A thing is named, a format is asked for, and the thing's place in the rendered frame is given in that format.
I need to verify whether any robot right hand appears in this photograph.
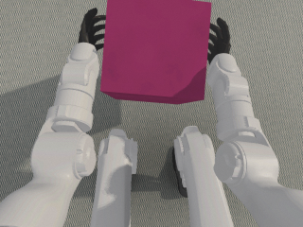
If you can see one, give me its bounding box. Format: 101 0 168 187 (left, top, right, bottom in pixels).
207 17 231 65

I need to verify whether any robot right foot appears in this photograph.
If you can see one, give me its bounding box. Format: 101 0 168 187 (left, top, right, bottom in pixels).
172 148 188 198

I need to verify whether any robot right forearm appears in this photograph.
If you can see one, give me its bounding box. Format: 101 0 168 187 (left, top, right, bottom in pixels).
206 53 273 150

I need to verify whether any carton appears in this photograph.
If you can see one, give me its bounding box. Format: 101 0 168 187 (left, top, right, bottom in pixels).
100 0 212 105

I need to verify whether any robot right shin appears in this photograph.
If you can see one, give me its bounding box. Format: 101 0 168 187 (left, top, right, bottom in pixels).
179 126 215 188

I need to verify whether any right robot upper arm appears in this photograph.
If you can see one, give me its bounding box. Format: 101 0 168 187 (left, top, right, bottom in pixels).
213 140 303 227

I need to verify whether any robot left hand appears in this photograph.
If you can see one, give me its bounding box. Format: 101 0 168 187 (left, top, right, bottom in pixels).
78 8 106 51

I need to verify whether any left robot upper arm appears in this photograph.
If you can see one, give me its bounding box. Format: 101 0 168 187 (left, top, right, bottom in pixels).
0 131 97 227

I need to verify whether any robot left forearm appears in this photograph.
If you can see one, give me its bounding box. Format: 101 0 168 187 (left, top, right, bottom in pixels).
30 43 101 172

